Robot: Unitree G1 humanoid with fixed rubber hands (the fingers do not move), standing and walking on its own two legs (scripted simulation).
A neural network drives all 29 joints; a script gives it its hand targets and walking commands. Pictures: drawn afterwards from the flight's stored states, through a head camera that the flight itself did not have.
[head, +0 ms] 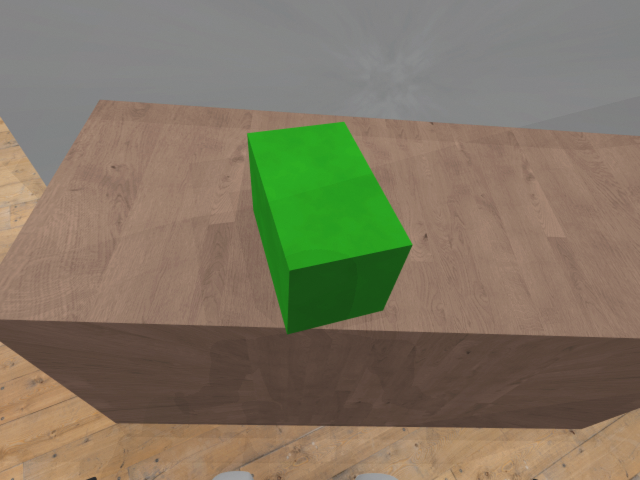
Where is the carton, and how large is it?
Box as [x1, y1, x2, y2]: [247, 122, 412, 333]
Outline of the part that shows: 344,122 247,133 253,210 287,333 382,310 412,244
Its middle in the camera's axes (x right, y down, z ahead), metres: +0.00 -0.03 +0.62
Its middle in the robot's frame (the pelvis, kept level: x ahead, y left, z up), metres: +0.48 -0.01 +0.00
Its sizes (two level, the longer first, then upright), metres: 0.266 0.163 0.180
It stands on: a pedestal, 0.66 m high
